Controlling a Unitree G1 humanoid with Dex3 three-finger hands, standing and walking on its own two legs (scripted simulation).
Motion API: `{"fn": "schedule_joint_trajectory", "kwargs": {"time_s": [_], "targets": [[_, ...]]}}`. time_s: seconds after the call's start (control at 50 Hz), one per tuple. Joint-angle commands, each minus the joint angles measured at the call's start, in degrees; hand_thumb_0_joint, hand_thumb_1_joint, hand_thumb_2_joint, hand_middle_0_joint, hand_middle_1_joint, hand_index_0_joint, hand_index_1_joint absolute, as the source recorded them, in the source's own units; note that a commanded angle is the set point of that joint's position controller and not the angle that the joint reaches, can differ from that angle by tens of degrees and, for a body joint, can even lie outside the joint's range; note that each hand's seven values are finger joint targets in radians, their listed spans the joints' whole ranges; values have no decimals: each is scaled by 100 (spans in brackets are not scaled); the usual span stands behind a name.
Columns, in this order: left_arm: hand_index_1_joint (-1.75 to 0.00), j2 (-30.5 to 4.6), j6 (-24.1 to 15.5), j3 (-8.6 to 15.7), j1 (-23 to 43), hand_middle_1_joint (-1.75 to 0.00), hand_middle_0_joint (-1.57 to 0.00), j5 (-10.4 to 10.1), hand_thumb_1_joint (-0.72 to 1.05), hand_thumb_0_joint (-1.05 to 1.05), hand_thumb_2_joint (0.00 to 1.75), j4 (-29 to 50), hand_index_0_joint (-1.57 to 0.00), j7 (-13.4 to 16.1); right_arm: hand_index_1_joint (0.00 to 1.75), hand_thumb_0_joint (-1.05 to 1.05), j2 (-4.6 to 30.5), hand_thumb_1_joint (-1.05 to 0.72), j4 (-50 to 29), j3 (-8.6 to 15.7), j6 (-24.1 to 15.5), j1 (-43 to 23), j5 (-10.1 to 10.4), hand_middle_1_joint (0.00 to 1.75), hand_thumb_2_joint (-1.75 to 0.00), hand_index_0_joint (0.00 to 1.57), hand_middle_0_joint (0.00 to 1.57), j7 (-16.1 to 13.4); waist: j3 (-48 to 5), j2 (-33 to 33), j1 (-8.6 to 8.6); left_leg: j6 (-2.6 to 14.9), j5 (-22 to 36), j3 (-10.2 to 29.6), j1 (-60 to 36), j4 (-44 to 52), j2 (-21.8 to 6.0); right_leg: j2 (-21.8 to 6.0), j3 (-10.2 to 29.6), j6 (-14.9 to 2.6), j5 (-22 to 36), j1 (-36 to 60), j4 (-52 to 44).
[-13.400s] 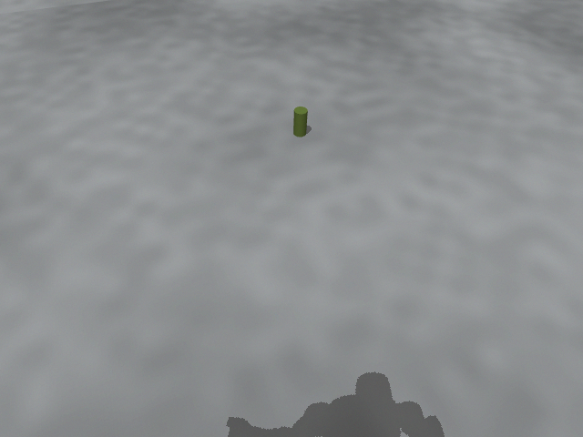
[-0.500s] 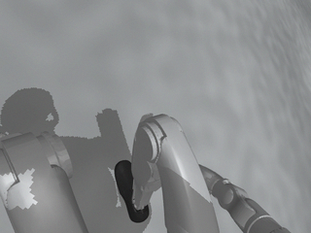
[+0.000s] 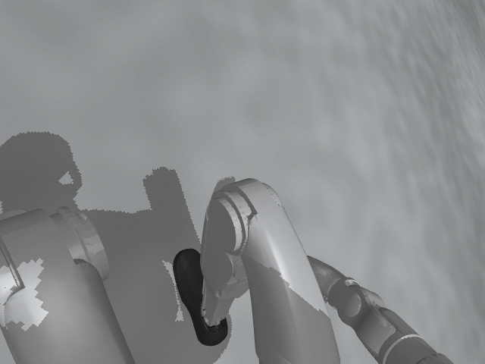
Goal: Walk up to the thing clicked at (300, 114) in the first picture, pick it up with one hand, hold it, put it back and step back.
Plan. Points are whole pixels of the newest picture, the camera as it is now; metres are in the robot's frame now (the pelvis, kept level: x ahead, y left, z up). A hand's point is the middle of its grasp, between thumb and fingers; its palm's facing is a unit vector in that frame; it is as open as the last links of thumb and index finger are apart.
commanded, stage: settle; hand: left
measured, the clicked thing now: out of the picture +0.41 +0.29 -0.20
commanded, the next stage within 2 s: lift in 1.98 s
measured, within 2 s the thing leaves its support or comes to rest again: leaves its support in 0.30 s
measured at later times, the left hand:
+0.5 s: hand out of the picture +0.40 +0.29 -0.14, palm faces +0.35 -0.94 +0.02, open 10.5 cm
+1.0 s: hand out of the picture +0.37 +0.31 -0.02, palm faces +0.36 -0.93 -0.03, open 10.5 cm
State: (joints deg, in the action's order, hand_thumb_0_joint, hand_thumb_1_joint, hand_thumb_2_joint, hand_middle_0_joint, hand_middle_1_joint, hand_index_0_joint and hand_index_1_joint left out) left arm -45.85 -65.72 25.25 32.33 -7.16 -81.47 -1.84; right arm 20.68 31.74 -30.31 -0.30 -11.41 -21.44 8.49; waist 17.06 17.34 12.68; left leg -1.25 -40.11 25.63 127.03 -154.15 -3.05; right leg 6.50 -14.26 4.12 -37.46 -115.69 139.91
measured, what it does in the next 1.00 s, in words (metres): stands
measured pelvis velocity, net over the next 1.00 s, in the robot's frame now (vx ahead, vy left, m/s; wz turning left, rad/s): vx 0.01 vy -0.01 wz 0.10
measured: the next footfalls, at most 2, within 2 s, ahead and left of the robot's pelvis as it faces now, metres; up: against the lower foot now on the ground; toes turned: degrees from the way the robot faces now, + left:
none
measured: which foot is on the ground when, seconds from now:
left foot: down 0.00-1.00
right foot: down 0.00-1.00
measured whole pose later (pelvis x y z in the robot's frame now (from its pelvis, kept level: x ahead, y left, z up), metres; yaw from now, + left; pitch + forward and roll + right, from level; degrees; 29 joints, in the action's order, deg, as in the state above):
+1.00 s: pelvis +0.01 -0.01 +0.04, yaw +6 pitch +22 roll -12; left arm -30.0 -41.8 20.2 24.8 -8.8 -45.6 -6.3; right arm 17.0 34.8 -11.4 3.1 -1.7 -8.6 7.2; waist 1.0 6.0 6.0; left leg -0.7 -37.7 15.1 129.8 -143.5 -3.8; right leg 2.4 -7.9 2.3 -39.1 -120.7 136.3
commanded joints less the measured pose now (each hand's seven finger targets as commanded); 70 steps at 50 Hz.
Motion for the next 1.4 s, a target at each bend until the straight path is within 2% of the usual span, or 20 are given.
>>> {"fn": "schedule_joint_trajectory", "kwargs": {"time_s": [0.0, 0.12, 0.34, 0.4, 0.58, 0.66, 0.7, 0.72, 0.8, 0.86, 0.9, 0.94, 1.02, 1.08, 1.14, 1.16, 1.26, 1.28, 1.32, 1.38], "targets": [[-116, -627, -399, -9, 1062, -115, -112, 53, 43, 0, 111, 680, -111, 74, 30, 0, 2050, -88, -67, 739, 59, 34, -33, 30, -90, 20, 20, -100, -2870, -3191, 672, -84, 406, -741, -2216, 1941, -261, 195, -814, -425, 1010, 1140, -1040], [-139, -675, -399, -28, 1078, -135, -122, 130, 35, 0, 132, 731, -120, 136, 30, 0, 2051, -89, -94, 744, 99, -5, -37, 30, -91, 20, 20, -99, -2784, -3217, 691, -88, 405, -730, -2229, 1990, -288, 181, -810, -428, 973, 1105, -1034], [-151, -780, -189, 172, 1022, -147, -132, 43, 27, 0, 140, 1705, -130, 139, 30, 0, 2011, -89, -93, 951, 122, 169, 88, 30, -91, 20, 20, -97, -3165, -3643, 458, -104, 437, -843, -2379, 2128, -288, 137, -682, -471, 1034, 1114, -1020], [-152, -532, 1, 20, 872, -148, -133, 54, 24, 0, 139, 2006, -131, 87, 30, 0, 1958, -89, -53, 1084, 141, 284, 144, 30, -91, 20, 20, -90, -3432, -3610, 407, -104, 649, -907, -2475, 2114, -271, 131, -629, -477, 1194, 1148, -1048], [-154, -50, 698, -245, 834, -151, -137, -33, 22, 0, 139, 3013, -136, -51, 30, 0, 1817, -89, -108, 1595, 158, 556, 510, 30, -90, 20, 20, -53, -3706, -3648, 133, -57, 117, -1071, -2286, 2478, -194, 32, -453, -533, 780, 707, -1144], [-152, 203, 1044, -389, 790, -150, -135, -59, 22, 0, 136, 3578, -135, -137, 30, 0, 1652, -89, -73, 1851, 149, 736, 700, 30, -90, 20, 20, -55, -3968, -3629, -67, -2, 82, -1242, -2175, 2552, -133, 10, -290, -563, 724, 654, -1237], [-151, 228, 1248, -245, 695, -148, -134, -101, 21, 0, 135, 3849, -134, -120, 30, 0, 1557, -88, -83, 1978, 168, 883, 810, 30, -90, 20, 20, -78, -4195, -3544, -249, 28, 157, -1330, -2184, 2597, -113, -10, -206, -574, 739, 712, -1299], [-150, 363, 1331, -381, 801, -148, -133, -109, 23, 0, 134, 3935, -133, -141, 30, 0, 1534, -88, -75, 2031, 179, 922, 864, 30, -90, 20, 20, -83, -4218, -3569, -178, 28, 122, -1330, -2185, 2650, -105, -20, -196, -581, 702, 619, -1313], [-153, 696, 1695, -486, 660, -151, -136, -122, 23, 0, 135, 4180, -136, -238, 30, 0, 1405, -89, -50, 2299, 221, 1017, 1066, 30, -90, 20, 20, -136, -4252, -3385, -314, 77, -122, -1435, -2108, 2840, -76, -75, -72, -603, 462, 401, -1451], [-151, 687, 1886, -435, 399, -149, -136, -132, 21, 0, 133, 4340, -136, -355, 30, 0, 1309, -89, -34, 2428, 267, 1092, 1191, 30, -90, 20, 20, -176, -4400, -3344, -478, 94, -188, -1493, -2165, 2979, -54, -118, 16, -624, 315, 309, -1493], [-152, 704, 1927, -429, 826, -151, -137, -221, 24, 0, 134, 4996, -137, -415, 30, 0, 1280, -89, -25, 2537, 271, 1195, 1254, 30, -90, 20, 20, -209, -4677, -3399, -503, 93, -95, -1537, -2269, 3049, -40, -140, 73, -632, 377, 416, -1537], [-152, 839, 2120, -354, 333, -151, -137, -288, 21, 0, 133, 4479, -137, -468, 30, 0, 1157, -89, 28, 2561, 282, 1227, 1357, 30, -90, 20, 20, -235, -4701, -3148, -559, 139, -27, -1650, -2169, 2992, -8, -136, 146, -637, 369, 423, -1621], [-151, 826, 2162, -357, 1023, -149, -136, -390, 23, 0, 132, 5310, -137, -628, 30, 0, 1101, -89, 82, 2773, 289, 1363, 1434, 30, -90, 20, 20, -327, -5083, -3124, -583, 159, 153, -1782, -2231, 3009, 5, -172, 285, -644, 449, 588, -1730], [-148, 922, 2342, -230, 393, -146, -135, -426, 22, 0, 129, 4604, -135, -813, 30, 0, 999, -89, 86, 2767, 303, 1421, 1522, 30, -90, 20, 20, -358, -5072, -2807, -644, 186, 278, -1812, -2189, 3037, 15, -190, 318, -630, 479, 624, -1776], [-145, 831, 2359, -195, 835, -144, -133, -509, 21, 0, 126, 5197, -133, -996, 30, 0, 1011, -90, 115, 2910, 298, 1503, 1564, 30, -90, 20, 20, -414, -5428, -2896, -712, 187, 444, -1922, -2324, 3058, 28, -235, 437, -628, 582, 845, -1863], [-145, 838, 2441, -116, 522, -144, -133, -500, 21, 0, 126, 4862, -133, -1029, 30, 0, 944, -90, 131, 2862, 295, 1532, 1581, 30, -90, 20, 20, -420, -5368, -2831, -755, 192, 461, -1943, -2274, 3090, 31, -245, 446, -619, 564, 923, -1886], [-145, 979, 2572, -7, 718, -143, -132, -615, 18, 0, 126, 5140, -132, -1155, 30, 0, 867, -90, 125, 2988, 253, 1611, 1657, 30, -90, 20, 20, -468, -5630, -2606, -861, 220, 698, -2069, -2262, 3081, 25, -282, 580, -587, 736, 1162, -2039], [-145, 894, 2651, 116, 311, -144, -133, -578, 18, 0, 126, 4676, -133, -1157, 30, 0, 850, -90, 104, 2972, 257, 1585, 1682, 30, -90, 20, 20, -478, -5495, -2488, -874, 238, 619, -2089, -2121, 3100, 30, -298, 610, -573, 625, 1183, -2090], [-145, 923, 2613, 100, 696, -144, -133, -616, 16, 0, 126, 5307, -133, -1215, 30, 0, 868, -90, 108, 3060, 249, 1673, 1678, 30, -90, 20, 20, -490, -5728, -2532, -894, 232, 744, -2109, -2221, 3108, 19, -303, 631, -581, 752, 1307, -2090], [-145, 952, 2716, 186, 555, -144, -133, -592, 18, 0, 126, 5041, -133, -1236, 30, 0, 845, -90, 141, 3090, 223, 1700, 1716, 30, -90, 20, 20, -519, -5634, -2451, -911, 240, 723, -2119, -2249, 3217, 17, -316, 643, -582, 676, 1255, -2145]]}}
